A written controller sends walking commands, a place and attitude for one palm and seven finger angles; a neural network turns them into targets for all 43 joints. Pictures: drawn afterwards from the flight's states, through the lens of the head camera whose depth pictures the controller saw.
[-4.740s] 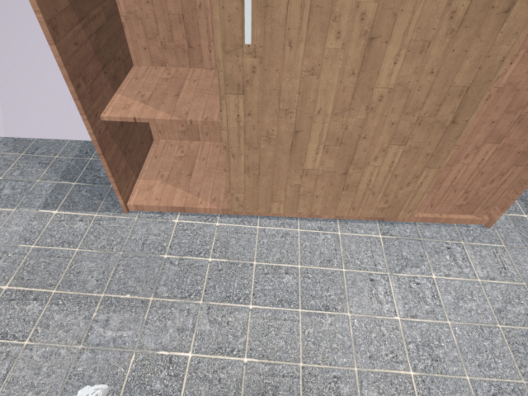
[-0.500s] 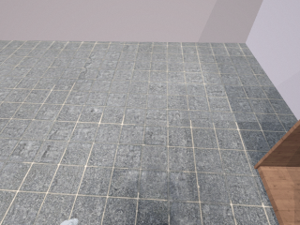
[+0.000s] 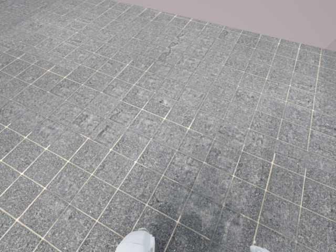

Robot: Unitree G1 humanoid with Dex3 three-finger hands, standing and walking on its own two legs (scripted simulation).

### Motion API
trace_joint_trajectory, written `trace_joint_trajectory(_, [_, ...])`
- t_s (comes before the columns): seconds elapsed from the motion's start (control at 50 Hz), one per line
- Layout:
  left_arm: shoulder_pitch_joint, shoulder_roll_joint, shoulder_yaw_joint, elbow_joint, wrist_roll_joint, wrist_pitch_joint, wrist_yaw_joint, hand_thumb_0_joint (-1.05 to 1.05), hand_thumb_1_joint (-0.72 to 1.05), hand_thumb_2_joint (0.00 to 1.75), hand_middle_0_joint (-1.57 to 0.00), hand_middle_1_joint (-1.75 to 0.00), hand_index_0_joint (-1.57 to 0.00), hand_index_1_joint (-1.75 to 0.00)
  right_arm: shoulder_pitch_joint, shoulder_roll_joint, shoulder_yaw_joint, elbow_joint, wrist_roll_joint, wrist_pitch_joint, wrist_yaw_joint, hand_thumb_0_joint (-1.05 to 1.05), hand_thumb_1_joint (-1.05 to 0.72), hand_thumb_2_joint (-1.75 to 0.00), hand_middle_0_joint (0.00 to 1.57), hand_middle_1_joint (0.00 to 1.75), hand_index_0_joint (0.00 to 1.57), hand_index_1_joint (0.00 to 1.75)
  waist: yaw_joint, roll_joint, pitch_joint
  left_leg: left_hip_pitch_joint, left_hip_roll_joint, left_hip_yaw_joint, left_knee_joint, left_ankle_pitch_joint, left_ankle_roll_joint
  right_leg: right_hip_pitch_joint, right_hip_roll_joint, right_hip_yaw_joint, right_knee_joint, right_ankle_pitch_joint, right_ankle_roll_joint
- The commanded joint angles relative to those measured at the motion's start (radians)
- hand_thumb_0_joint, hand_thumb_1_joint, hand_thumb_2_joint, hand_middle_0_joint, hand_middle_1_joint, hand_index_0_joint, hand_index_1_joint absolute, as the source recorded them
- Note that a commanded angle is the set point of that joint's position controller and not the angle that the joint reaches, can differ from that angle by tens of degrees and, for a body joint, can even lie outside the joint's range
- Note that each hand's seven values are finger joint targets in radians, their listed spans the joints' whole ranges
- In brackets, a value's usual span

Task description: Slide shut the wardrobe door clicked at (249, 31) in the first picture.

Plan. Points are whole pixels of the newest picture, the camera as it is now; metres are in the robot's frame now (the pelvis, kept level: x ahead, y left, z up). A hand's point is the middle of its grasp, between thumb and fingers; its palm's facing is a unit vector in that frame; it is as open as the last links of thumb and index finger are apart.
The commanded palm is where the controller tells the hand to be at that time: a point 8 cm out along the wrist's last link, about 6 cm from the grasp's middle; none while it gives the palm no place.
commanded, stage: turn to face it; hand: right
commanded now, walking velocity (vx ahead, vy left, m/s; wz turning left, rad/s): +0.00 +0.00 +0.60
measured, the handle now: out of the picture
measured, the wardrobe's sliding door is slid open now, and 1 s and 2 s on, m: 0.49 0.49 0.49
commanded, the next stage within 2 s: none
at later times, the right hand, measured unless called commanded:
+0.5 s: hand out of the picture +0.15 -0.19 -0.18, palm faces +0.17 +0.97 -0.16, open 7.4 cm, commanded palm none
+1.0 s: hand out of the picture +0.11 -0.18 -0.14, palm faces +0.39 +0.87 -0.29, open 7.4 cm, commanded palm none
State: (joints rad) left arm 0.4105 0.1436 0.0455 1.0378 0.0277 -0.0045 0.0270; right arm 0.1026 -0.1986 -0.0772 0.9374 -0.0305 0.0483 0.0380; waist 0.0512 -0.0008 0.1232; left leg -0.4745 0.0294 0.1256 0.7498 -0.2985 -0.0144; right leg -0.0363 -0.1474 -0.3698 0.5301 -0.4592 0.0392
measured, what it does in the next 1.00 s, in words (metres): steps on the spot, turning right: left foot, then right foot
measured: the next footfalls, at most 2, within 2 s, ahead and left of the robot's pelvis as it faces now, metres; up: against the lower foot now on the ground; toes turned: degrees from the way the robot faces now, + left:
left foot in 0.04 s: +0.11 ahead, +0.10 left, +0.00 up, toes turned +7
right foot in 0.46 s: +0.13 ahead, -0.11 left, +0.00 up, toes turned -15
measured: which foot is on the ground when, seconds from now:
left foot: up 0.00-0.02, down 0.04-0.48, up 0.50-0.94, down 0.96-1.00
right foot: down 0.00-0.02, up 0.04-0.44, down 0.46-0.96, up 0.98-1.00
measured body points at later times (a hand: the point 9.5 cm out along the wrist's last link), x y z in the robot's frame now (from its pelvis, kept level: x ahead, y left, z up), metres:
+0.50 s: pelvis +0.08 -0.01 -0.01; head +0.10 -0.04 +0.44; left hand +0.16 +0.23 -0.14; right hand +0.14 -0.25 -0.16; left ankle +0.07 +0.10 -0.72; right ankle +0.09 -0.10 -0.73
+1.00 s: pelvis +0.08 +0.05 +0.00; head +0.12 +0.06 +0.45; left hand +0.24 +0.27 -0.15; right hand +0.09 -0.23 -0.12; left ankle +0.13 +0.16 -0.73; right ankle +0.08 -0.10 -0.71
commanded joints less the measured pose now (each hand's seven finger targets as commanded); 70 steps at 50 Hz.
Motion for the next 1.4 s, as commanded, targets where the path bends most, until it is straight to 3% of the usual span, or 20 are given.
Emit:
trace_joint_trajectory(0.0, [-0.001,0.172,0.045,-0.114,-0.034,-0.019,-0.017,0.00,0.90,0.90,-0.20,-0.30,-0.20,-0.30,0.284,-0.220,-0.051,-0.018,-0.004,-0.075,-0.027,0.00,-0.90,-0.90,0.20,0.30,0.20,0.30,-0.171,0.115,-0.326,0.680,0.182,-0.257,-0.250,0.541,0.141,-0.358,-0.105,0.071,0.570,0.465,0.010])
trace_joint_trajectory(0.02, [-0.021,0.119,0.036,-0.143,-0.031,-0.018,-0.007,0.00,0.90,0.90,-0.20,-0.30,-0.20,-0.30,0.333,-0.293,-0.061,0.005,0.022,-0.075,-0.039,0.00,-0.90,-0.90,0.20,0.30,0.20,0.30,-0.160,0.235,-0.405,0.774,0.424,-0.537,-0.231,1.083,0.271,-0.576,0.047,0.171,0.868,-0.215,0.056])
trace_joint_trajectory(0.04, [-0.065,0.132,0.029,-0.155,-0.032,-0.008,0.007,0.00,0.90,0.90,-0.20,-0.30,-0.20,-0.30,0.320,-0.265,-0.057,-0.005,0.032,-0.064,-0.057,0.00,-0.90,-0.90,0.20,0.30,0.20,0.30,-0.163,0.149,-0.413,0.664,0.392,-0.462,-0.263,1.043,0.272,-0.533,0.025,0.337,0.856,-0.157,0.027])
trace_joint_trajectory(0.1, [-0.073,0.096,0.014,-0.087,-0.009,0.019,0.005,0.00,0.90,0.90,-0.20,-0.30,-0.20,-0.30,0.094,-0.143,-0.011,-0.046,0.017,-0.062,-0.073,0.00,-0.90,-0.90,0.20,0.30,0.20,0.30,-0.057,0.055,-0.180,0.307,0.295,-0.307,-0.373,0.663,0.221,-0.482,-0.005,0.362,0.795,0.002,0.018])
trace_joint_trajectory(0.16, [0.044,0.061,-0.001,-0.026,-0.011,0.039,-0.001,0.00,0.90,0.90,-0.20,-0.30,-0.20,-0.30,0.012,-0.101,0.019,-0.042,0.009,-0.077,-0.071,0.00,-0.90,-0.90,0.20,0.30,0.20,0.30,0.019,0.079,-0.166,0.159,0.214,-0.110,-0.397,0.548,0.167,-0.341,0.013,0.352,0.570,0.075,0.017])
trace_joint_trajectory(0.34, [-0.169,0.082,0.015,-0.106,-0.016,0.033,-0.029,0.00,0.90,0.90,-0.20,-0.30,-0.20,-0.30,0.087,-0.142,-0.009,-0.025,0.004,-0.055,-0.073,0.00,-0.90,-0.90,0.20,0.30,0.20,0.30,-0.067,0.142,-0.084,0.277,0.299,-0.093,-0.370,0.464,0.175,-0.376,0.059,0.272,0.275,0.053,0.017])
trace_joint_trajectory(0.42, [-0.104,0.128,0.032,-0.115,-0.008,0.027,-0.036,0.00,0.90,0.90,-0.20,-0.30,-0.20,-0.30,0.095,-0.140,-0.021,-0.040,0.015,-0.044,-0.072,0.00,-0.90,-0.90,0.20,0.30,0.20,0.30,-0.022,0.032,-0.148,0.215,0.267,-0.003,-0.163,0.353,0.073,-0.163,0.053,0.278,-0.016,0.301,-0.015])
trace_joint_trajectory(0.46, [-0.012,0.279,0.064,-0.129,0.002,0.018,-0.031,0.00,0.90,0.90,-0.20,-0.30,-0.20,-0.30,0.077,-0.055,-0.003,-0.107,0.022,-0.036,-0.066,0.00,-0.90,-0.90,0.20,0.30,0.20,0.30,0.018,-0.350,-0.171,-0.080,0.058,0.038,0.264,-0.380,-0.053,-0.049,-0.314,0.770,-0.195,0.834,-0.246])
trace_joint_trajectory(0.5, [-0.035,0.267,0.064,-0.123,0.001,0.013,-0.011,0.00,0.90,0.90,-0.20,-0.30,-0.20,-0.30,0.007,-0.076,-0.014,-0.109,0.010,-0.029,-0.068,0.00,-0.90,-0.90,0.20,0.30,0.20,0.30,0.019,-0.208,-0.184,-0.153,0.061,-0.119,0.455,-0.275,-0.040,-0.071,-0.249,0.755,-0.199,0.631,-0.244])
trace_joint_trajectory(0.56, [-0.151,0.218,0.046,-0.162,-0.004,-0.001,-0.007,0.00,0.90,0.90,-0.20,-0.30,-0.20,-0.30,0.059,-0.084,-0.022,-0.067,0.010,-0.031,-0.053,0.00,-0.90,-0.90,0.20,0.30,0.20,0.30,-0.032,-0.104,-0.184,-0.122,0.074,-0.130,0.445,-0.090,-0.060,-0.100,-0.133,0.587,-0.202,0.606,-0.183])
trace_joint_trajectory(0.78, [-0.162,0.277,0.077,-0.167,-0.004,0.022,-0.023,0.00,0.90,0.90,-0.20,-0.30,-0.20,-0.30,0.040,-0.101,-0.016,-0.100,0.019,-0.019,-0.057,0.00,-0.90,-0.90,0.20,0.30,0.20,0.30,-0.007,-0.164,-0.174,-0.021,0.029,-0.116,0.145,-0.132,-0.080,-0.119,-0.088,0.667,-0.205,0.433,-0.210])
trace_joint_trajectory(0.88, [-0.236,0.288,0.090,-0.201,-0.005,0.036,-0.031,0.00,0.90,0.90,-0.20,-0.30,-0.20,-0.30,0.145,-0.112,-0.014,-0.098,0.027,-0.033,-0.062,0.00,-0.90,-0.90,0.20,0.30,0.20,0.30,-0.055,-0.171,-0.194,0.238,-0.022,-0.088,-0.163,-0.034,-0.056,-0.274,-0.026,0.710,-0.133,0.410,-0.170])
trace_joint_trajectory(0.9, [-0.252,0.272,0.089,-0.214,-0.010,0.039,-0.033,0.00,0.90,0.90,-0.20,-0.30,-0.20,-0.30,0.196,-0.132,-0.020,-0.090,0.025,-0.039,-0.066,0.00,-0.90,-0.90,0.20,0.30,0.20,0.30,-0.085,-0.132,-0.194,0.365,0.004,-0.098,-0.314,0.047,-0.047,-0.374,0.011,0.688,-0.079,0.326,-0.133])
trace_joint_trajectory(0.94, [-0.238,0.154,0.071,-0.260,-0.014,0.043,-0.042,0.00,0.90,0.90,-0.20,-0.30,-0.20,-0.30,0.196,-0.301,-0.044,-0.123,-0.001,-0.050,-0.077,0.00,-0.90,-0.90,0.20,0.30,0.20,0.30,-0.098,0.325,-0.148,0.410,0.462,-0.559,-0.566,-0.081,0.121,-0.665,0.232,0.412,0.394,-0.102,0.014])
trace_joint_trajectory(1.02, [-0.221,0.202,0.079,-0.197,0.002,0.061,-0.058,0.00,0.90,0.90,-0.20,-0.30,-0.20,-0.30,0.020,-0.167,-0.007,-0.159,0.011,-0.058,-0.071,0.00,-0.90,-0.90,0.20,0.30,0.20,0.30,-0.013,0.179,-0.040,0.201,0.297,-0.226,-0.483,0.105,0.102,-0.586,0.114,0.413,0.709,0.092,0.020])
trace_joint_trajectory(1.06, [-0.219,0.186,0.072,-0.185,-0.003,0.062,-0.062,0.00,0.90,0.90,-0.20,-0.30,-0.20,-0.30,0.058,-0.155,-0.002,-0.149,0.008,-0.064,-0.073,0.00,-0.90,-0.90,0.20,0.30,0.20,0.30,-0.024,0.191,-0.063,0.263,0.277,-0.143,-0.441,0.275,0.099,-0.574,0.111,0.380,0.692,0.115,0.037])
trace_joint_trajectory(1.26, [-0.375,0.161,0.038,-0.225,-0.014,0.055,-0.063,0.00,0.90,0.90,-0.20,-0.30,-0.20,-0.30,0.206,-0.230,-0.021,-0.087,-0.001,-0.050,-0.070,0.00,-0.90,-0.90,0.20,0.30,0.20,0.30,-0.111,0.216,-0.127,0.426,0.347,-0.058,-0.351,0.529,0.135,-0.442,0.109,0.273,0.290,0.007,0.031])
trace_joint_trajectory(1.34, [-0.294,0.188,0.040,-0.218,-0.015,0.039,-0.058,0.00,0.90,0.90,-0.20,-0.30,-0.20,-0.30,0.172,-0.243,-0.032,-0.079,0.005,-0.040,-0.064,0.00,-0.90,-0.90,0.20,0.30,0.20,0.30,-0.068,0.205,-0.183,0.394,0.335,0.030,-0.209,0.511,0.072,-0.253,0.123,0.239,0.005,0.148,0.001])
trace_joint_trajectory(1.36, [-0.226,0.231,0.052,-0.205,-0.011,0.029,-0.058,0.00,0.90,0.90,-0.20,-0.30,-0.20,-0.30,0.171,-0.234,-0.034,-0.084,0.015,-0.036,-0.060,0.00,-0.90,-0.90,0.20,0.30,0.20,0.30,-0.026,0.103,-0.228,0.292,0.315,0.064,-0.057,0.451,0.024,-0.082,0.098,0.277,-0.125,0.313,-0.021])
trace_joint_trajectory(1.38, [-0.148,0.357,0.083,-0.197,-0.003,0.018,-0.051,0.00,0.90,0.90,-0.20,-0.30,-0.20,-0.30,0.164,-0.177,-0.029,-0.122,0.021,-0.034,-0.051,0.00,-0.90,-0.90,0.20,0.30,0.20,0.30,0.018,-0.197,-0.283,0.007,0.178,0.101,0.189,0.006,-0.060,0.131,-0.156,0.618,-0.154,0.673,-0.137])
